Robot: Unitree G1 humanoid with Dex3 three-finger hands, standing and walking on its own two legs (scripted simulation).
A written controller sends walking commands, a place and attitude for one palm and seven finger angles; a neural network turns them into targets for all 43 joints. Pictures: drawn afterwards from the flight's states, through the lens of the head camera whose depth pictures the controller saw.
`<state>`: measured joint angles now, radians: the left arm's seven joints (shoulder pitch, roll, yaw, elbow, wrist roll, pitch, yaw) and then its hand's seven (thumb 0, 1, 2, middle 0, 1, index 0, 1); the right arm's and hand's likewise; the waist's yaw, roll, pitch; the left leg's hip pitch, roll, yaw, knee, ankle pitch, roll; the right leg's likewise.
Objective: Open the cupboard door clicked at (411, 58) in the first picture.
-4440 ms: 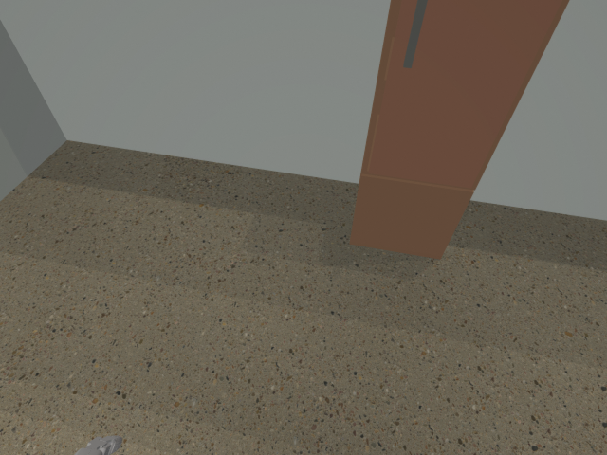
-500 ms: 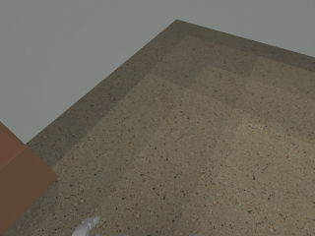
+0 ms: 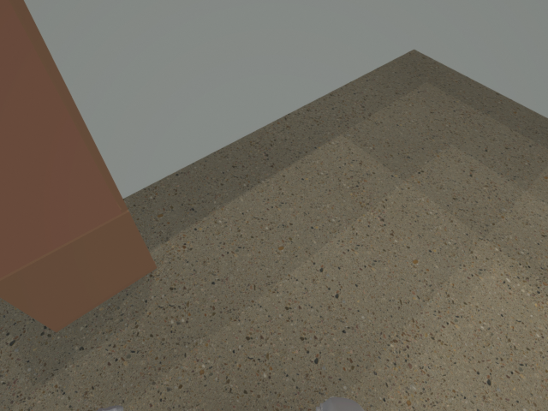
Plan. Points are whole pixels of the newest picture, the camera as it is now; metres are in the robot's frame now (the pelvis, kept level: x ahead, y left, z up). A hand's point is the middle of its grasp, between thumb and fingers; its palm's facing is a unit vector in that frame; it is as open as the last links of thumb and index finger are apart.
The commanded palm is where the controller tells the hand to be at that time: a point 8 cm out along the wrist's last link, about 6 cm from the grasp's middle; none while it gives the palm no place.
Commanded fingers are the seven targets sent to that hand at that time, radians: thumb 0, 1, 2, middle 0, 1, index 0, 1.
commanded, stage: turn to face it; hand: left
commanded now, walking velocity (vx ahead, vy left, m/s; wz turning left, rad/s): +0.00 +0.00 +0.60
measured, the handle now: out of the picture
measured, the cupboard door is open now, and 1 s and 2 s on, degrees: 0 0 0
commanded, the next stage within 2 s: take the last steps up to it in 1.08 s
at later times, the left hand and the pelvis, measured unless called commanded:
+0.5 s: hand out of the picture -0.01 +0.12 -0.15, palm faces +0.32 -0.91 -0.27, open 7.4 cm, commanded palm none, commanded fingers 0.00 0.90 0.90 -0.20 -0.30 -0.20 -0.30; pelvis -0.02 -0.08 +0.00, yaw +20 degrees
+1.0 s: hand out of the picture -0.11 +0.16 -0.17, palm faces +0.57 -0.78 -0.27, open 7.4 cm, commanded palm none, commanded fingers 0.00 0.90 0.90 -0.20 -0.30 -0.20 -0.30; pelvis -0.04 -0.05 +0.00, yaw +33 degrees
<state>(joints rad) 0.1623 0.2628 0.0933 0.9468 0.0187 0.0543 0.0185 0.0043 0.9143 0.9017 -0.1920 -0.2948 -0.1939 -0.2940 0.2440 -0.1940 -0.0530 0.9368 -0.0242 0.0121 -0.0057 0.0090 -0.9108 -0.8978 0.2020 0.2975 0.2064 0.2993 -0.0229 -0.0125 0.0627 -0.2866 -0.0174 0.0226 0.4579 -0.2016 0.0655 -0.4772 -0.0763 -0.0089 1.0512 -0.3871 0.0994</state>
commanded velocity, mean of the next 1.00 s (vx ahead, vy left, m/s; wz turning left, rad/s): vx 0.00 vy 0.00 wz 0.48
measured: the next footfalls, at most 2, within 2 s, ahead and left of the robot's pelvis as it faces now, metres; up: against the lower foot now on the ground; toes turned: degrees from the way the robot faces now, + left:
right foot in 0.24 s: +0.05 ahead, -0.17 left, +0.00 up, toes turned +8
left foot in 0.70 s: -0.07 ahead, +0.06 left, +0.00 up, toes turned +34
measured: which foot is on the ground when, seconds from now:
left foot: down 0.00-0.24, up 0.26-0.68, down 0.70-1.00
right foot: up 0.00-0.22, down 0.24-0.70, up 0.72-1.00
